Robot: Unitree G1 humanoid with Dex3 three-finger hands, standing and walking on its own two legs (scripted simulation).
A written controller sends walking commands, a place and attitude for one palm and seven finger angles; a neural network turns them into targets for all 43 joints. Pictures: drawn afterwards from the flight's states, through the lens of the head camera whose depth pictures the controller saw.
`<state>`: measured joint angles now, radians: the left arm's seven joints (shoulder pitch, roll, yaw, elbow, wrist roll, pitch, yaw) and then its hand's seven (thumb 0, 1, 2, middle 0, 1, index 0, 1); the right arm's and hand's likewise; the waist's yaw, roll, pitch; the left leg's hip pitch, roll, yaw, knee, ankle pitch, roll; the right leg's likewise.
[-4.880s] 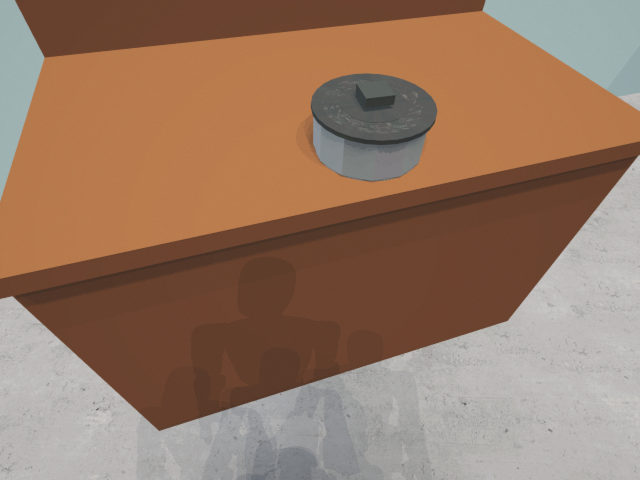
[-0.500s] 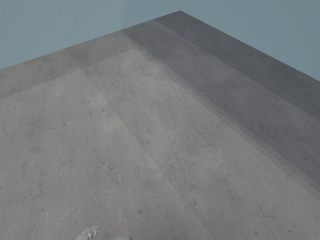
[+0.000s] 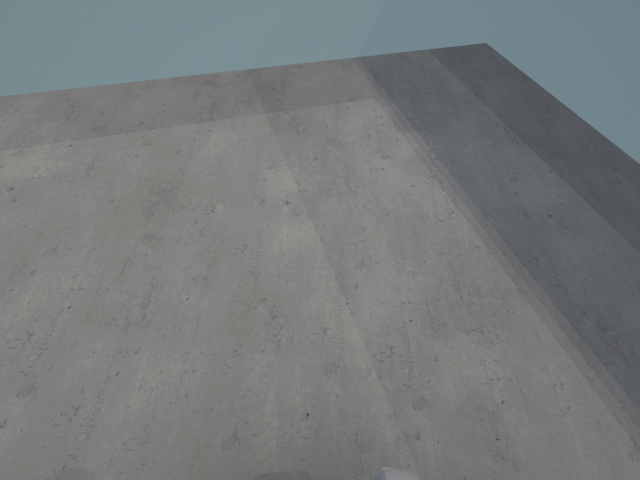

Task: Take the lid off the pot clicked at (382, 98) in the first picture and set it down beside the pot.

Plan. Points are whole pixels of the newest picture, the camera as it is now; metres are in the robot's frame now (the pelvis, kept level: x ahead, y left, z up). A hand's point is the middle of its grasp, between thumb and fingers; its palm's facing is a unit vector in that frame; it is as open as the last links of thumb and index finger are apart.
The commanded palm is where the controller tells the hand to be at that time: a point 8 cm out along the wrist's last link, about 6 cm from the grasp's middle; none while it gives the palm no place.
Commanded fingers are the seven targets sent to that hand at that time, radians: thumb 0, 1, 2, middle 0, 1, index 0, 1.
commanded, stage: turn to face it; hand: left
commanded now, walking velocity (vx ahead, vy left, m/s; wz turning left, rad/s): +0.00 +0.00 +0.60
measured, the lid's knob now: out of the picture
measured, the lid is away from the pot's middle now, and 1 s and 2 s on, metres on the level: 0.00 0.00 0.00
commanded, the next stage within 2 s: none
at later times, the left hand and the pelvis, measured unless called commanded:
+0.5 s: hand out of the picture -0.04 +0.14 -0.16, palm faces +0.36 -0.90 -0.25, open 7.4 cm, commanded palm none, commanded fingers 0.00 0.90 0.90 -0.20 -0.30 -0.20 -0.30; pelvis -0.01 -0.06 +0.00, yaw +19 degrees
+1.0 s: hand out of the picture -0.03 +0.21 -0.14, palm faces +0.57 -0.76 -0.31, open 7.4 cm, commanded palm none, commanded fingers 0.00 0.90 0.90 -0.20 -0.30 -0.20 -0.30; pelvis -0.01 -0.05 +0.00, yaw +36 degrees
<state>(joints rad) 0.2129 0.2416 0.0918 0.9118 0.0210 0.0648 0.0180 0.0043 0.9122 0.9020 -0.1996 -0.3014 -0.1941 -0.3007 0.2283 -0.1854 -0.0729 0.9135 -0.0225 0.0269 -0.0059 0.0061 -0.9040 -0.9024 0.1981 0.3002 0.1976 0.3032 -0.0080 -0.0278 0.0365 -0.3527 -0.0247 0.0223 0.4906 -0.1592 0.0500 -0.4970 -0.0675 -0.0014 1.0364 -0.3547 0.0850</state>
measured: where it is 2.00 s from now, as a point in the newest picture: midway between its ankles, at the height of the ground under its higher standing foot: outside the picture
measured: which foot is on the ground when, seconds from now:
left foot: down 0.00-0.16, up 0.18-0.58, down 0.60-1.00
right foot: up 0.00-0.14, down 0.16-0.60, up 0.62-1.00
